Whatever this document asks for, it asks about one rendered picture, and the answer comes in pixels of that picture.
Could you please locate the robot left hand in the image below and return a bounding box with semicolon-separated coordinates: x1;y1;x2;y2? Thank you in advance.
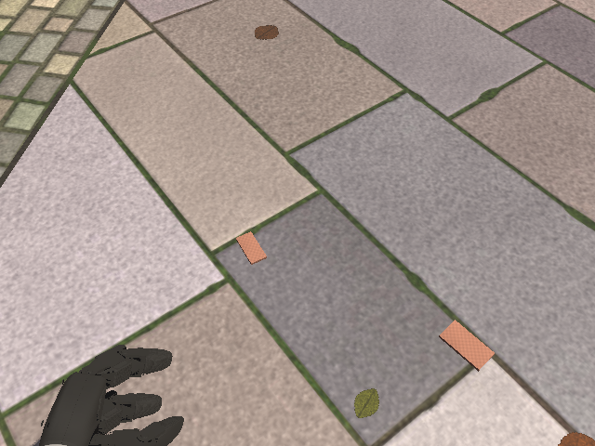
39;345;184;446

